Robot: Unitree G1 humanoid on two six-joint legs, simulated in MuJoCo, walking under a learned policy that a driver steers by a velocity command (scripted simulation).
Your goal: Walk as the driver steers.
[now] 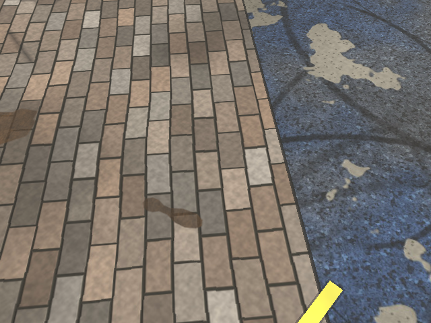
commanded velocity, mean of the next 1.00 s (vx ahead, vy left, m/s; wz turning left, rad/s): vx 0.18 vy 0.00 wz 0.32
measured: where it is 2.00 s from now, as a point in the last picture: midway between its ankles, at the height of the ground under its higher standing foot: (187, 254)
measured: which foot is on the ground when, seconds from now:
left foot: up 0.00-0.20, down 0.22-0.72, up 0.74-0.98, down 1.00-1.00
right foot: down 0.00-0.20, up 0.22-0.66, down 0.68-1.00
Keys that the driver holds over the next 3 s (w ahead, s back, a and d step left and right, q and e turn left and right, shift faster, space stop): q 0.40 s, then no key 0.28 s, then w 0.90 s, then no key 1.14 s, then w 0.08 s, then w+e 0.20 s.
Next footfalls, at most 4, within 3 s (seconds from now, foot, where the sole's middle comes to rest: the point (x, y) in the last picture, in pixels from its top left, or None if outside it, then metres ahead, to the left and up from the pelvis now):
0.22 left None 0.28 0.13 -0.78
0.68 right None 0.32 -0.09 -0.78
1.00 left None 0.29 0.17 -0.78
1.42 right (223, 264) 0.69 0.04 -0.78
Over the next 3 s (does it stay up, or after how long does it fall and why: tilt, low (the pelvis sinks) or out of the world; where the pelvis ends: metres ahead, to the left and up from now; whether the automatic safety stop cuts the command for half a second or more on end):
stays up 0.83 0.21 -0.02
